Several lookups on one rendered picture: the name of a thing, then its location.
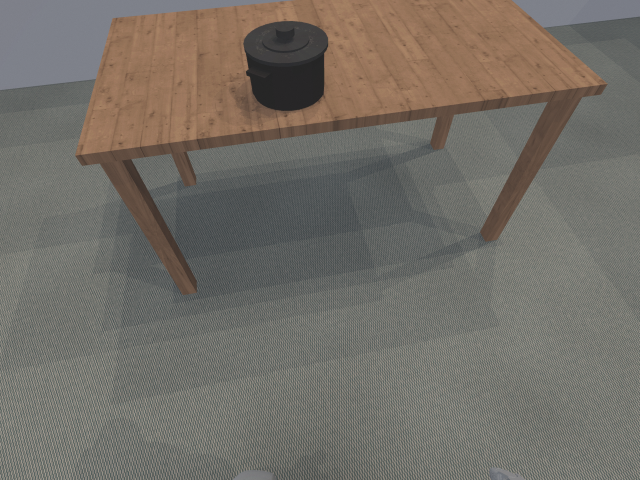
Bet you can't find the table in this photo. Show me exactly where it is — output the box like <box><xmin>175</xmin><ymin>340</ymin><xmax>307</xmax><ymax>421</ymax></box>
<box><xmin>75</xmin><ymin>0</ymin><xmax>607</xmax><ymax>295</ymax></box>

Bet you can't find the pot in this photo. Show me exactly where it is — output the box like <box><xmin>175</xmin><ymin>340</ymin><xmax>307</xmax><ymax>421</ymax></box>
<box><xmin>246</xmin><ymin>54</ymin><xmax>324</xmax><ymax>111</ymax></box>

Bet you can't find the lid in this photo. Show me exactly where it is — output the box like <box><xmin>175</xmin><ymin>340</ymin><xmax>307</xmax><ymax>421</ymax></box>
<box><xmin>243</xmin><ymin>21</ymin><xmax>328</xmax><ymax>67</ymax></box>

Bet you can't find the knob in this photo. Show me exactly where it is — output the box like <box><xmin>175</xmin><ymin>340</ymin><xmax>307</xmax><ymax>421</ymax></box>
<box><xmin>276</xmin><ymin>23</ymin><xmax>295</xmax><ymax>39</ymax></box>

